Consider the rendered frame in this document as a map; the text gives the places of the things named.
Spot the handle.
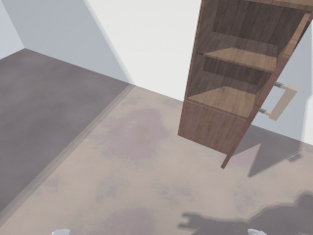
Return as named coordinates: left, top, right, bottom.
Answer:
left=258, top=81, right=299, bottom=121

